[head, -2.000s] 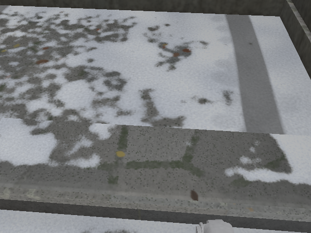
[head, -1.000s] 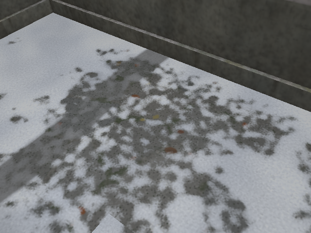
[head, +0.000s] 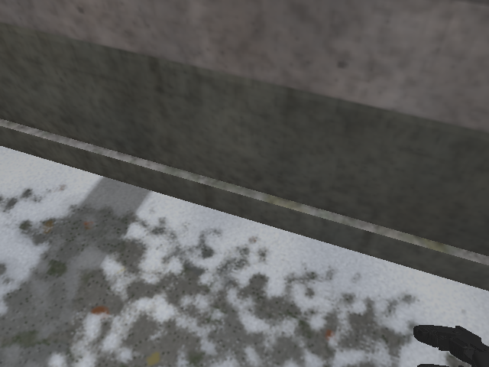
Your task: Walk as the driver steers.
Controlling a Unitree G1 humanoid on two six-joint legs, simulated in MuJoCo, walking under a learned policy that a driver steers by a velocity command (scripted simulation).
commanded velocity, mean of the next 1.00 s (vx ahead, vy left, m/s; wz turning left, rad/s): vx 0.12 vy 0.00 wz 0.32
